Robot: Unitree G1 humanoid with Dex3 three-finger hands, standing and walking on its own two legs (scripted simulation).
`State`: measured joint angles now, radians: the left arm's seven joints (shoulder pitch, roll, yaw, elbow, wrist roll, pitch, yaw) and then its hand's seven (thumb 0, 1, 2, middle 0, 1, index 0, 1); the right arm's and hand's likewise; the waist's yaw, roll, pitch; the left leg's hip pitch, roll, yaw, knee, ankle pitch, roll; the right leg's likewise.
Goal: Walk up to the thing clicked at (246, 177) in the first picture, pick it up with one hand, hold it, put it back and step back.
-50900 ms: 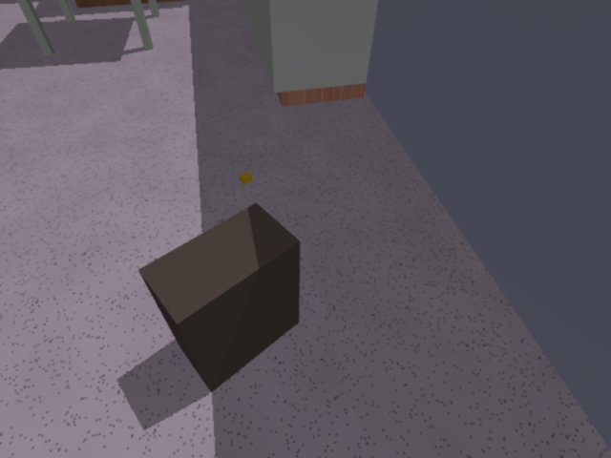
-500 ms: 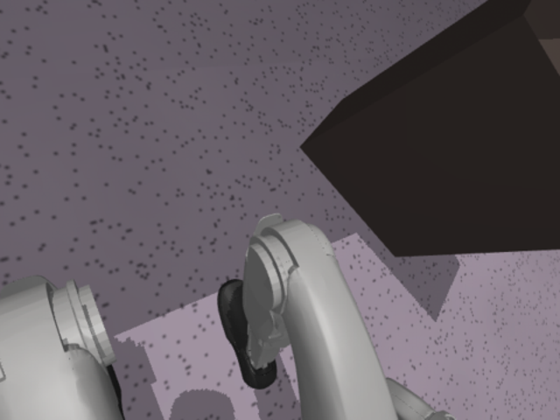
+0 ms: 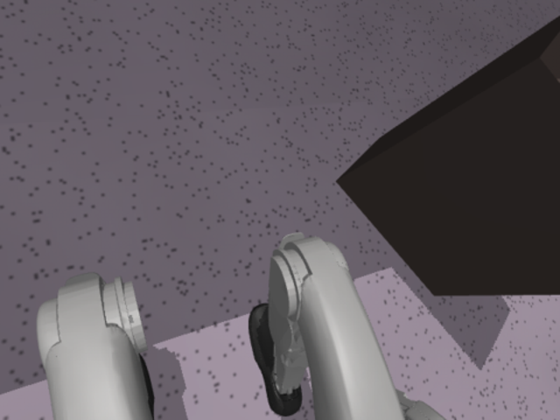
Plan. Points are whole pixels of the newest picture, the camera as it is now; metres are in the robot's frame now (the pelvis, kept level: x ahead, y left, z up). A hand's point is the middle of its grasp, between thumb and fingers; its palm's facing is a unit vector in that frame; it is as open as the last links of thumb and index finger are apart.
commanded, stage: settle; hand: left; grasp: from above
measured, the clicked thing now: out of the picture +0.42 +0.37 -0.23
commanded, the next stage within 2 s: lift in 0.38 s
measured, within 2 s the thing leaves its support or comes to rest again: neither
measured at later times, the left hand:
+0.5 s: hand out of the picture +0.40 +0.35 -0.13, palm faces -0.32 -0.17 -0.93, open 6.2 cm
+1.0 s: hand out of the picture +0.36 +0.35 -0.03, palm faces -0.35 -0.19 -0.92, open 6.1 cm
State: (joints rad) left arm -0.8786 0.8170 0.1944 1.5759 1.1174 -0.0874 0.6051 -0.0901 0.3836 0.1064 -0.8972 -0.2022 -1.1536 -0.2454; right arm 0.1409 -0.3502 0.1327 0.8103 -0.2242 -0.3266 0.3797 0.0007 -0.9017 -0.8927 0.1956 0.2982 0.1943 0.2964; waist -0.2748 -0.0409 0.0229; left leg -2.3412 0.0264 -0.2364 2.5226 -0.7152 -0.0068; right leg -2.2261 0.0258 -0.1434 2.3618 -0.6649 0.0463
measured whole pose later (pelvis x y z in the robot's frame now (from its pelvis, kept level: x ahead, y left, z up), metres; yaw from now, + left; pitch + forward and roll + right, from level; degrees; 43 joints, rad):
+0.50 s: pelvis +0.00 -0.01 +0.02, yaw +4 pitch +33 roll -8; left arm -0.88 0.69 0.17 1.46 1.13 -0.08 0.49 -0.09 0.39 0.12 -0.90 -0.17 -1.15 -0.22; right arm 0.16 -0.31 0.06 0.80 -0.15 -0.19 0.26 0.00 -0.89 -0.89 0.20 0.30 0.19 0.30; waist -0.21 0.02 -0.07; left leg -2.32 0.03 -0.16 2.42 -0.68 -0.02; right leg -2.25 0.01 -0.08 2.33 -0.65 0.03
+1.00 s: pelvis -0.01 -0.01 +0.09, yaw +8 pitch +34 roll -6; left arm -0.68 0.57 0.08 1.09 1.04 -0.01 0.27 -0.10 0.34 0.15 -0.95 -0.11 -1.22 -0.15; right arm 0.17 -0.29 -0.03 0.74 -0.06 -0.08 0.17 0.00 -0.92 -0.90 0.20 0.30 0.19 0.30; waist -0.11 0.06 -0.17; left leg -2.13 0.02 -0.10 2.19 -0.66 0.00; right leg -2.06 -0.02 -0.05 2.13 -0.65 0.03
